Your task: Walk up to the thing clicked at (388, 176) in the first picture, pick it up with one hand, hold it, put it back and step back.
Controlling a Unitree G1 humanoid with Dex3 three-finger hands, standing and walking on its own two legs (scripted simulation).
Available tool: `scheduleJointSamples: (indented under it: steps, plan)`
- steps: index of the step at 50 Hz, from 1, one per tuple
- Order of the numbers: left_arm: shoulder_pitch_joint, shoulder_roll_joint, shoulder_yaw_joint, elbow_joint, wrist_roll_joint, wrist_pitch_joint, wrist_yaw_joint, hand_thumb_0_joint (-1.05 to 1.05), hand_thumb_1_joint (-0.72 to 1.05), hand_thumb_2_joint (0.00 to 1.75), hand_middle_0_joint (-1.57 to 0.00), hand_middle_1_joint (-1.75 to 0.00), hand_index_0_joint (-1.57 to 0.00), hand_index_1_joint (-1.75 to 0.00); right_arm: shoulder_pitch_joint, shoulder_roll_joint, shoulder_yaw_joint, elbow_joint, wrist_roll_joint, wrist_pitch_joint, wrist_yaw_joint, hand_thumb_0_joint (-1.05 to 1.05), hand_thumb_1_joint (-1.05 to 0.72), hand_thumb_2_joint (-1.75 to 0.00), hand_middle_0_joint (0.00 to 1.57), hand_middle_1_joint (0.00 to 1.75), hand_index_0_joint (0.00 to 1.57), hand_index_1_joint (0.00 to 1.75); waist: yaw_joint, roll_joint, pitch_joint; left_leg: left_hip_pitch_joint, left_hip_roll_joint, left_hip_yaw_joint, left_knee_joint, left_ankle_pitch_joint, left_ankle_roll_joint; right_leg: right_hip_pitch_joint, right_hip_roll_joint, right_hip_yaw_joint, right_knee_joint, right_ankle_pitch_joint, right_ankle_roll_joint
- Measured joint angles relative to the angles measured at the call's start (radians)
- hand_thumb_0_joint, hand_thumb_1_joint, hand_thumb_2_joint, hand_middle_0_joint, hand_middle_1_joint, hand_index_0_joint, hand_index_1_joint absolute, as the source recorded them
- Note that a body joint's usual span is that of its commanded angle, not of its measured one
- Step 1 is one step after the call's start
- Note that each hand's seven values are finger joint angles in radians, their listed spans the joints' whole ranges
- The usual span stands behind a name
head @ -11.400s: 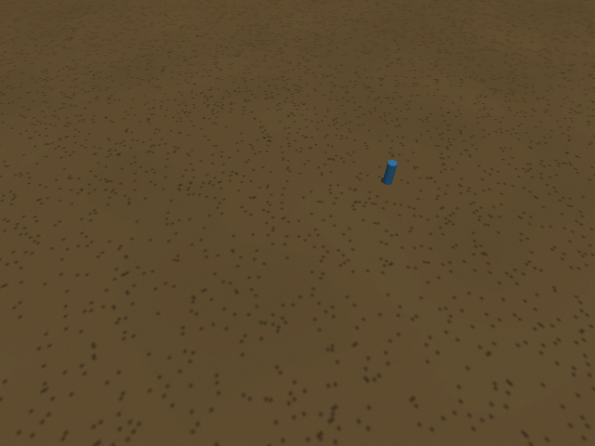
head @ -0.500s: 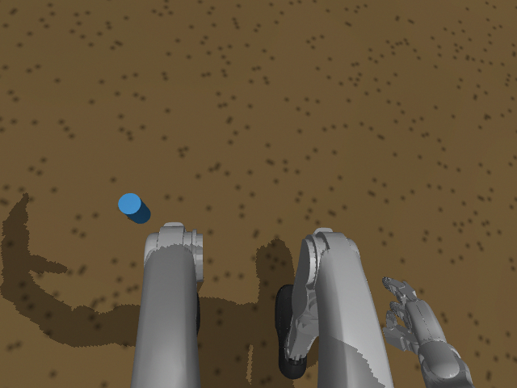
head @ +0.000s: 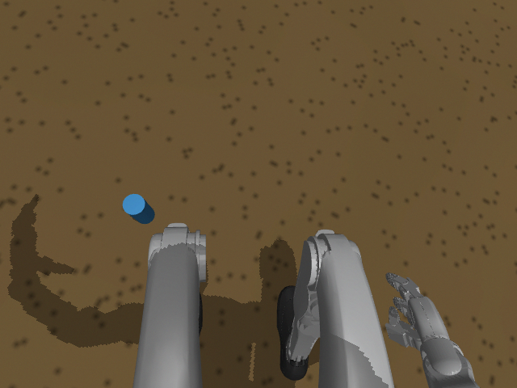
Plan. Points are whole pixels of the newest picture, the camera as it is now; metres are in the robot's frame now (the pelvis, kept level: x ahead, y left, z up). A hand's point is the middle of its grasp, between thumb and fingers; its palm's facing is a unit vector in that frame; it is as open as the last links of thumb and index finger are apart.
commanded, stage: go down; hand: left
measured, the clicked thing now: (140, 210) +0.38 +0.26 -0.34
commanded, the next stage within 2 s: approach in 0.90 s
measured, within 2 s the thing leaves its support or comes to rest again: neither
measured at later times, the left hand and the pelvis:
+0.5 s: hand out of the picture +0.28 +0.43 -0.02, palm faces +0.14 -0.93 -0.34, open 16.7 cm; pelvis +0.00 +0.00 +0.00, yaw +0 degrees
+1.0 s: hand out of the picture +0.28 +0.44 -0.03, palm faces +0.16 -0.94 -0.30, open 16.9 cm; pelvis +0.00 +0.00 -0.02, yaw -1 degrees
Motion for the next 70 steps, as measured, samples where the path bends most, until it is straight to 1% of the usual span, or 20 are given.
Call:
scheduleJointSamples:
  steps: [5,11,16,22,27,31,36,42,51,53,55,60,64,67,70]
  plan:
    - [0.007,0.0,0.009,-0.007,-0.01,-0.005,0.003,-0.01,-0.53,0.33,-0.02,-0.34,-0.06,-0.3,0.002,0.006,0.004,-0.001,0.003,-0.002,-0.004,0.01,-0.88,-0.89,0.21,0.3,0.21,0.3,0.001,-0.004,-0.008,0.004,0.001,0.0,-0.005,-0.003,0.0,0.003,0.001,0.0,-0.005,-0.002,0.0]
    - [0.003,0.017,0.017,0.026,-0.022,-0.013,-0.007,-0.01,-0.51,0.31,-0.02,-0.31,-0.05,-0.27,-0.002,0.004,0.004,0.002,-0.001,-0.005,-0.006,0.01,-0.88,-0.89,0.21,0.3,0.21,0.3,0.004,-0.005,-0.005,0.0,0.0,0.001,-0.004,-0.002,0.002,0.001,0.001,0.001,-0.005,-0.001,0.001]
    - [0.004,0.013,0.02,0.023,-0.025,-0.027,-0.027,-0.01,-0.49,0.29,-0.02,-0.29,-0.05,-0.25,-0.008,0.0,0.004,0.007,-0.003,-0.008,-0.007,0.01,-0.88,-0.89,0.21,0.3,0.21,0.3,0.006,-0.005,0.002,-0.007,-0.001,0.002,0.004,-0.002,0.004,-0.005,0.0,0.003,0.002,-0.002,0.004]
    - [0.009,-0.001,0.023,-0.011,-0.042,-0.035,-0.037,-0.01,-0.48,0.29,-0.01,-0.29,-0.05,-0.25,-0.012,0.002,0.006,0.008,-0.003,-0.01,-0.01,0.01,-0.88,-0.89,0.21,0.3,0.21,0.3,0.004,-0.006,0.001,-0.012,-0.003,0.002,0.013,-0.005,0.004,-0.008,-0.001,0.003,0.011,-0.006,0.005]
    - [0.009,-0.005,0.03,0.013,-0.054,-0.034,-0.039,-0.01,-0.46,0.26,-0.01,-0.26,-0.05,-0.21,-0.017,0.003,0.009,0.009,-0.002,-0.01,-0.011,0.01,-0.88,-0.89,0.21,0.3,0.21,0.3,0.003,-0.004,-0.004,-0.014,-0.002,0.0,0.017,-0.006,0.004,-0.011,0.001,0.001,0.014,-0.006,0.005]
    - [0.011,0.001,0.04,0.025,-0.055,-0.041,-0.041,-0.01,-0.44,0.23,-0.01,-0.21,-0.04,-0.17,-0.018,0.001,0.009,0.01,-0.004,-0.01,-0.011,0.01,-0.88,-0.9,0.21,0.3,0.21,0.3,0.006,-0.006,0.001,-0.018,-0.002,0.0,0.023,-0.004,0.003,-0.016,0.001,0.002,0.021,-0.005,0.003]
    - [0.001,0.013,0.054,0.041,-0.065,-0.054,-0.059,-0.01,-0.42,0.18,-0.01,-0.15,-0.03,-0.11,-0.021,-0.002,0.014,0.016,-0.009,-0.012,-0.012,0.01,-0.88,-0.9,0.21,0.3,0.21,0.3,0.01,-0.014,0.011,-0.027,-0.002,-0.001,0.033,-0.001,0.001,-0.027,0.001,0.001,0.033,-0.002,0.002]
    - [-0.014,0.03,0.065,0.066,-0.078,-0.061,-0.083,-0.01,-0.42,0.14,-0.01,-0.11,-0.03,-0.07,-0.028,-0.004,0.021,0.02,-0.013,-0.015,-0.015,0.01,-0.88,-0.9,0.21,0.3,0.21,0.3,0.008,-0.017,0.018,-0.04,-0.003,-0.006,0.051,0.0,0.0,-0.037,0.001,-0.002,0.049,-0.001,0.002]
    - [-0.003,0.028,0.077,0.061,-0.09,-0.059,-0.103,-0.01,-0.41,0.13,-0.01,-0.09,-0.02,-0.06,-0.029,-0.007,0.028,0.018,-0.011,-0.019,-0.017,0.01,-0.89,-0.9,0.21,0.3,0.21,0.3,0.006,-0.018,0.022,-0.05,-0.001,-0.011,0.071,-0.003,0.003,-0.045,0.006,-0.004,0.062,0.0,0.005]
    - [-0.001,0.031,0.082,0.066,-0.101,-0.063,-0.106,-0.01,-0.4,0.13,-0.02,-0.1,-0.03,-0.07,-0.029,-0.007,0.03,0.019,-0.011,-0.02,-0.018,0.01,-0.89,-0.9,0.21,0.3,0.21,0.3,0.007,-0.02,0.021,-0.053,0.0,-0.011,0.074,-0.004,0.004,-0.048,0.007,-0.004,0.064,0.001,0.006]
    - [-0.001,0.034,0.088,0.084,-0.122,-0.071,-0.112,-0.01,-0.4,0.13,-0.02,-0.1,-0.03,-0.07,-0.031,-0.007,0.033,0.021,-0.011,-0.023,-0.018,0.01,-0.89,-0.9,0.21,0.3,0.21,0.3,0.006,-0.023,0.02,-0.057,0.0,-0.012,0.078,-0.004,0.005,-0.051,0.007,-0.005,0.067,0.001,0.007]
    - [-0.024,0.035,0.096,0.169,-0.192,-0.111,-0.141,-0.01,-0.39,0.13,-0.03,-0.1,-0.03,-0.08,-0.037,-0.011,0.05,0.024,-0.017,-0.038,-0.015,0.01,-0.89,-0.9,0.21,0.3,0.21,0.3,0.001,-0.037,0.027,-0.078,0.001,-0.015,0.105,-0.006,0.006,-0.072,0.009,-0.006,0.092,0.0,0.008]
    - [-0.075,0.005,0.08,0.235,-0.247,-0.162,-0.166,-0.01,-0.38,0.13,-0.03,-0.1,-0.03,-0.09,-0.052,-0.017,0.075,0.02,-0.029,-0.053,-0.009,0.01,-0.88,-0.89,0.21,0.3,0.21,0.3,-0.008,-0.06,0.05,-0.1,0.001,-0.024,0.148,-0.008,0.003,-0.091,0.012,-0.011,0.13,0.001,0.008]
    - [-0.121,-0.019,0.063,0.287,-0.259,-0.205,-0.173,-0.01,-0.38,0.13,-0.03,-0.1,-0.02,-0.09,-0.074,-0.018,0.102,0.011,-0.046,-0.061,-0.002,0.01,-0.88,-0.89,0.21,0.3,0.21,0.3,-0.025,-0.085,0.072,-0.118,0.002,-0.04,0.189,-0.012,0.0,-0.108,0.017,-0.022,0.164,0.003,0.007]
    - [-0.149,-0.032,0.067,0.32,-0.243,-0.244,-0.163,-0.01,-0.38,0.14,-0.03,-0.11,-0.03,-0.09,-0.102,-0.015,0.132,-0.006,-0.068,-0.062,0.007,0.01,-0.88,-0.89,0.21,0.3,0.21,0.3,-0.049,-0.111,0.102,-0.134,0.004,-0.064,0.238,-0.021,-0.006,-0.121,0.024,-0.04,0.2,0.004,0.006]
